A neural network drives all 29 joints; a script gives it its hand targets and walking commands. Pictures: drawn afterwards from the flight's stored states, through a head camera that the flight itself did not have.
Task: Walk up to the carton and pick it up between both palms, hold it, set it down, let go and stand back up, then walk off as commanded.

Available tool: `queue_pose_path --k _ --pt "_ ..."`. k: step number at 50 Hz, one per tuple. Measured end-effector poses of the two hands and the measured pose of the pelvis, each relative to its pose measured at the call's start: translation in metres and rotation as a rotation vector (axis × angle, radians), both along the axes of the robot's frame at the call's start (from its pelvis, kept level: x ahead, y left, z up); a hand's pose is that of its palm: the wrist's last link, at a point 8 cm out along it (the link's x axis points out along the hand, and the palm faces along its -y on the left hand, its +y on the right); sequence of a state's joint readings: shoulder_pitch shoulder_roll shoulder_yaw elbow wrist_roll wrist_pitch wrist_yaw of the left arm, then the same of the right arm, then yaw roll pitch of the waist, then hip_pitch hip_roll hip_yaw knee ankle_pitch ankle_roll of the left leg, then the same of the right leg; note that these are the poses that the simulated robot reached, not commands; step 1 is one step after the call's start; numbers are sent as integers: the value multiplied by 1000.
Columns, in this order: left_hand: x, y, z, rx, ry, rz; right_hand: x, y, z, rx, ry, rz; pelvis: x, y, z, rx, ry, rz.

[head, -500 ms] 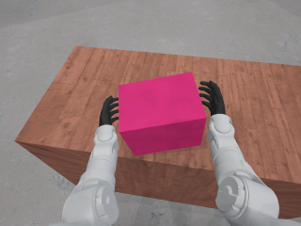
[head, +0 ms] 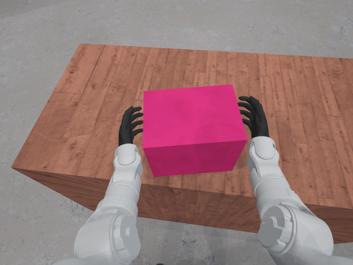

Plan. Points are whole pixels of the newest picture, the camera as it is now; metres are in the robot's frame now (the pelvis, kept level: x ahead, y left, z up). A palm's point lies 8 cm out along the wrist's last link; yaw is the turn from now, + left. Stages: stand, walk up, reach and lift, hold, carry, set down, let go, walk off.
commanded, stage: set down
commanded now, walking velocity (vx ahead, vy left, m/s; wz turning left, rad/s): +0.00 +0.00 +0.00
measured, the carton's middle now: (190, 133) +0.43 +0.02 -0.04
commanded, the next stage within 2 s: none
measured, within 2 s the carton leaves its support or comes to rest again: neither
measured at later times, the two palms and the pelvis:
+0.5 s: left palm (127, 143) +0.37 +0.17 +0.00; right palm (257, 132) +0.41 -0.14 +0.02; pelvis -0.01 +0.00 +0.00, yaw +1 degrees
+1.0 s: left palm (128, 144) +0.37 +0.17 -0.01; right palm (257, 132) +0.41 -0.14 +0.02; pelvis -0.01 +0.00 +0.00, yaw +0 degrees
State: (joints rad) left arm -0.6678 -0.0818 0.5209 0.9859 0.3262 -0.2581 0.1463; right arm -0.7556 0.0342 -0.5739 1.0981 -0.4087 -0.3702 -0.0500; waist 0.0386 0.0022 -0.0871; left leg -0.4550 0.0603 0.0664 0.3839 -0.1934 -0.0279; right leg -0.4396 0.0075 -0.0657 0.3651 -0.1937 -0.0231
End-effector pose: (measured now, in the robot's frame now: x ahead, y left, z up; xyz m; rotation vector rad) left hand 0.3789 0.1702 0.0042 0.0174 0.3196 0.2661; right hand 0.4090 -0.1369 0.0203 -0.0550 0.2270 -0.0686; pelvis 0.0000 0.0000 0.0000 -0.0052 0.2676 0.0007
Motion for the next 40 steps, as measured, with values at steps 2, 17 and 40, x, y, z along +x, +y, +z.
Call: queue_pose_path --k 2,17,40 --pt "0 0 0 7 -2 -4 0 0 -1 0 -11 3 -1 0 0 1 4 -2" --pt "-5 2 -6 -37 -47 8 -2 0 -1 -27 -28 15 -12 -5 -3 9 38 10" --pt "-5 1 -7 -17 -61 6 -3 2 -3 -3 -32 2 -11 3 -3 2 49 -7"
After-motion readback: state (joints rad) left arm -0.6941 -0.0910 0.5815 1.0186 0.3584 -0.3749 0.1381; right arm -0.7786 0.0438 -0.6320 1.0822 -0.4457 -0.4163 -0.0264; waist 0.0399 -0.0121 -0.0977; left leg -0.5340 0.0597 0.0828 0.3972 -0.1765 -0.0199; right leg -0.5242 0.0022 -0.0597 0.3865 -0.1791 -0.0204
